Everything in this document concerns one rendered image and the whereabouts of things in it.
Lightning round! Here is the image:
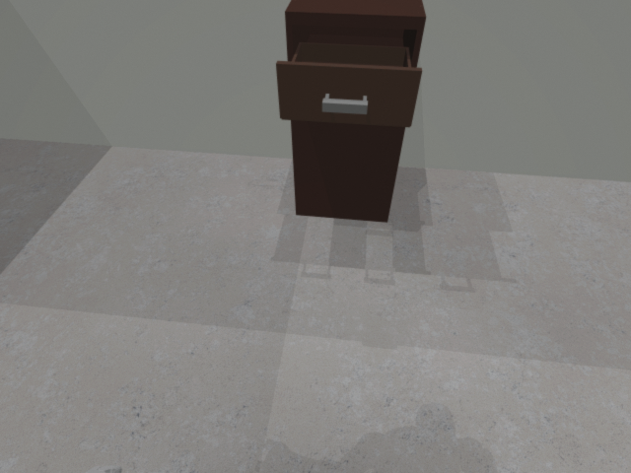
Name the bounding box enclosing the cabinet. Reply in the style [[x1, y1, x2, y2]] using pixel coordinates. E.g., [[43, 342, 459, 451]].
[[285, 0, 426, 223]]

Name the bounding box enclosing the drawer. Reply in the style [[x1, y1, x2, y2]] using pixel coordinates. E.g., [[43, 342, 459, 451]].
[[276, 42, 422, 127]]

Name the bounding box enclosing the handle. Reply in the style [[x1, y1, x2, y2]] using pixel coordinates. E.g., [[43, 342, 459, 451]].
[[322, 94, 368, 114]]

